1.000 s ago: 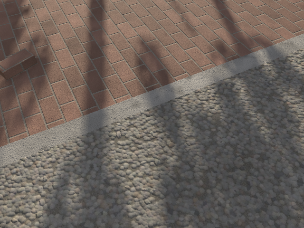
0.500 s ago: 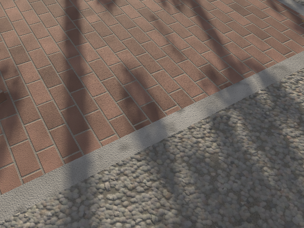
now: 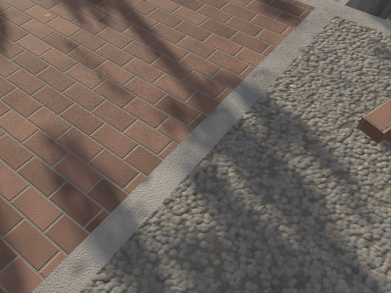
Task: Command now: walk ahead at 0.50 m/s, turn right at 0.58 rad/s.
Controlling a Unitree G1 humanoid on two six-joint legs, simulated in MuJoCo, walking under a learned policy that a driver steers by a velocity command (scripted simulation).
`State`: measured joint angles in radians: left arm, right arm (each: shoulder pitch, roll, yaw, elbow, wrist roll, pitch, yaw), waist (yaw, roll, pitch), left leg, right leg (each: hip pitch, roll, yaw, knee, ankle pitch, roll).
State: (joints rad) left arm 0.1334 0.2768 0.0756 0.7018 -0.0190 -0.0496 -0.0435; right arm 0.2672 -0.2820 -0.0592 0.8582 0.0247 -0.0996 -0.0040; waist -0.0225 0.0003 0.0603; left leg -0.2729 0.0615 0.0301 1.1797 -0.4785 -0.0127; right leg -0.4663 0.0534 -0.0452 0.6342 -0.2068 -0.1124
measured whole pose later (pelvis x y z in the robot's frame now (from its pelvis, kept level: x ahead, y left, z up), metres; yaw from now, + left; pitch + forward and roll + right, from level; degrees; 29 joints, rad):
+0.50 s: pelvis +0.30 +0.04 +0.00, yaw -2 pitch +3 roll +0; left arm 0.34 0.29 0.06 0.81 0.01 -0.05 0.01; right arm 0.10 -0.28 -0.05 0.71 0.01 -0.11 0.05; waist 0.04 0.00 0.01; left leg -0.50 -0.05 0.04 0.58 -0.12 0.09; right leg -0.12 0.04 0.04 0.84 -0.47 -0.04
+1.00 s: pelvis +0.58 +0.02 +0.01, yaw +14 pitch +3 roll -1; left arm 0.07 0.26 0.04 0.65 0.01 -0.13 -0.01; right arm 0.38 -0.30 -0.06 0.76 0.03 -0.03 -0.02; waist -0.06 0.04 -0.01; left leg -0.23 -0.10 -0.20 0.89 -0.50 0.05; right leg -0.43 0.05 0.03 0.52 -0.14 -0.02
